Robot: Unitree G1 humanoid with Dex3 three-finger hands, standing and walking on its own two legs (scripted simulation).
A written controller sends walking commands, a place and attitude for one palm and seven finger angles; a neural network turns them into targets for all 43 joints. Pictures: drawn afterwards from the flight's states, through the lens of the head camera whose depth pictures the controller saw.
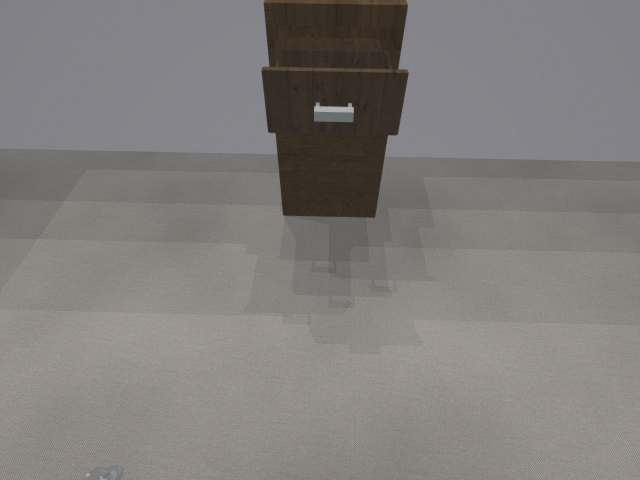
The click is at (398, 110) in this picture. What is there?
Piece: drawer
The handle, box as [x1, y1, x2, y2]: [314, 102, 353, 121]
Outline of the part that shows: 314,106 315,121 352,121 353,107 351,106 351,103 348,103 347,107 320,106 319,102 316,102 316,105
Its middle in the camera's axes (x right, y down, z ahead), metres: +0.03 -0.34 +1.03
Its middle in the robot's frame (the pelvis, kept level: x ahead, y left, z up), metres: +1.00 +0.02 -0.05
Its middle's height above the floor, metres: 0.72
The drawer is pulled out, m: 0.30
